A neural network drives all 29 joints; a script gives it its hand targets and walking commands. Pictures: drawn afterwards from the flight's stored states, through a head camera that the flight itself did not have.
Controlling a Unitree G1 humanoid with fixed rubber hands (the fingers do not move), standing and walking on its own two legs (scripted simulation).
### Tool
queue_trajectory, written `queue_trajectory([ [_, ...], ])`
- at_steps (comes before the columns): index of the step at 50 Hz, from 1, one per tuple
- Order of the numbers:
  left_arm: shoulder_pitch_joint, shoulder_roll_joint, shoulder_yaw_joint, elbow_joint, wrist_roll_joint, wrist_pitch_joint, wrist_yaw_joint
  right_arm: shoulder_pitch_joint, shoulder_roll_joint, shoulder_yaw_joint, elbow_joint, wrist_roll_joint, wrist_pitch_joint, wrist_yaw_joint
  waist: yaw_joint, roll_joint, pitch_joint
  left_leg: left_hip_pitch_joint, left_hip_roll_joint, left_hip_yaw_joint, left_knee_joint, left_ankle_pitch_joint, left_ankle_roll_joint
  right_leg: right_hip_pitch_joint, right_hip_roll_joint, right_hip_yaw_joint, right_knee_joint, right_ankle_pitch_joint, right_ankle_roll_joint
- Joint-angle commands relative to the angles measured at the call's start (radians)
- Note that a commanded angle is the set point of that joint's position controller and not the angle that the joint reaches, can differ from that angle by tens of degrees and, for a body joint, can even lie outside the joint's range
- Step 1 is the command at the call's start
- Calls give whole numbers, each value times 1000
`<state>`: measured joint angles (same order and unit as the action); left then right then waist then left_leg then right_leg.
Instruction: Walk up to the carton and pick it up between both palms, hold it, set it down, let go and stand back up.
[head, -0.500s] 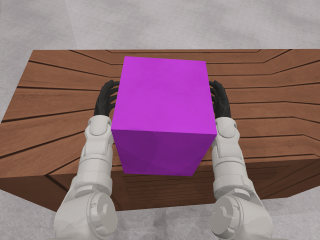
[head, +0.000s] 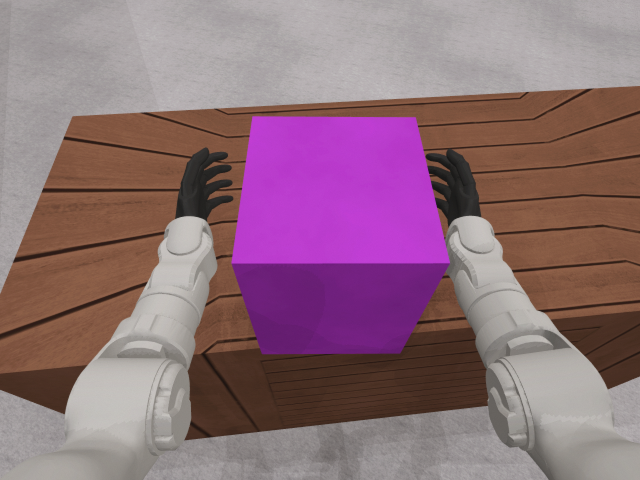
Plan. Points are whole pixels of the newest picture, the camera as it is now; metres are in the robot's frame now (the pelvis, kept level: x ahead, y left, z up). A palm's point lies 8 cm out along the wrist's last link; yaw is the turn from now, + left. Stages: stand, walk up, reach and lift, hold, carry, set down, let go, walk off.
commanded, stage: set down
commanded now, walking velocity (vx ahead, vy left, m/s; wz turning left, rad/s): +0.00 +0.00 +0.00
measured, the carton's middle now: (332, 245) +0.42 +0.00 +0.03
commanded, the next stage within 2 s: none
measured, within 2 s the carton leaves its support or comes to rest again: neither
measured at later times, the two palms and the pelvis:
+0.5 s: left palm (156, 167) +0.42 +0.19 +0.17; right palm (511, 153) +0.44 -0.18 +0.18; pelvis -0.03 -0.01 +0.00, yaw +2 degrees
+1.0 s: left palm (142, 204) +0.39 +0.20 +0.15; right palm (523, 191) +0.41 -0.19 +0.16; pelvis -0.02 -0.02 +0.01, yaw +4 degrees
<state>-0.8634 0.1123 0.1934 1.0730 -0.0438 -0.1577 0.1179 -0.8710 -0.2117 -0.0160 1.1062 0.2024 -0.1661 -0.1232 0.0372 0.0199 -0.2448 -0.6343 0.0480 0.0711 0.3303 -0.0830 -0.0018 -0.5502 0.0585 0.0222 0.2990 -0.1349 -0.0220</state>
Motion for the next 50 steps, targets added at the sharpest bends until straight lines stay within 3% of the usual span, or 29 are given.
queue_trajectory([
  [1,-475,137,-40,-282,-39,58,18,-545,-211,28,-199,81,31,25,-7,-50,-766,774,-25,-44,151,578,-40,140,30,-62,28,615,110],
  [8,-535,173,-88,-310,-91,221,22,-626,-275,50,-117,150,157,46,-10,-24,-545,763,-10,-60,120,378,-22,90,8,-54,-3,405,98],
  [17,-658,255,-161,-242,-178,300,38,-727,-300,51,-38,173,275,52,-30,14,-454,689,-4,-71,90,144,7,83,-22,-47,-8,210,91],
  [30,-789,376,-202,-266,-271,418,38,-871,-338,22,-153,158,407,12,-63,-1,-550,636,-18,-86,101,137,29,160,-30,-51,26,271,95],
  [38,-645,362,-144,-251,-214,469,-12,-738,-313,53,-139,189,449,-4,-64,-22,-432,642,-31,-95,72,206,39,301,-36,-37,4,369,92],
  [43,-451,304,-86,-348,-128,446,-56,-543,-278,45,-218,186,425,-8,-80,-20,-359,686,-47,-93,36,259,34,398,-35,-33,-21,442,70],
  [47,-351,280,-65,-527,-92,407,-71,-431,-265,7,-388,157,383,-3,-90,-1,-353,738,-54,-86,16,279,21,403,-22,-40,-30,453,49],
  [50,-340,280,-74,-675,-103,396,-54,-412,-270,-28,-511,134,358,11,-87,30,-359,784,-47,-75,23,265,4,342,-9,-51,-36,379,34],
])
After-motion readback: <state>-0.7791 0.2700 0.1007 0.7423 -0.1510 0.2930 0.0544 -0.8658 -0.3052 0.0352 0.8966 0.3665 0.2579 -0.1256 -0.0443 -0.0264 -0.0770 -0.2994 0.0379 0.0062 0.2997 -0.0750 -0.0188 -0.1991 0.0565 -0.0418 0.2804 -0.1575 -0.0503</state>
